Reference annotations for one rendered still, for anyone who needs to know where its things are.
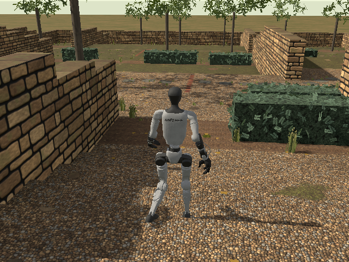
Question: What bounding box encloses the robot right upper arm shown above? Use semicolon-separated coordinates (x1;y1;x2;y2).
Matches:
186;110;200;142

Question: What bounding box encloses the humanoid robot head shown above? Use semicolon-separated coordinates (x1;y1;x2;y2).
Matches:
165;87;184;114

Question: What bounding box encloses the robot left forearm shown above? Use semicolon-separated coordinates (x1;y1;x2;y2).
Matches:
147;130;154;144

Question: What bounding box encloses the robot right forearm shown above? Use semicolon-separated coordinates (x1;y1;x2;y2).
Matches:
195;133;208;160

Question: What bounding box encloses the robot left upper arm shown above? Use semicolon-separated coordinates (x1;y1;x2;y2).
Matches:
149;110;164;139

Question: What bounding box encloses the left robot hand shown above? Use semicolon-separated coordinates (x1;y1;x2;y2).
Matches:
148;139;160;148

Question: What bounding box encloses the robot left shin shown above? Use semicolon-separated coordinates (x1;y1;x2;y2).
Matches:
149;182;165;216

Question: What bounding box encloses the right robot hand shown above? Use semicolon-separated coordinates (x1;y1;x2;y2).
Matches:
198;158;211;174

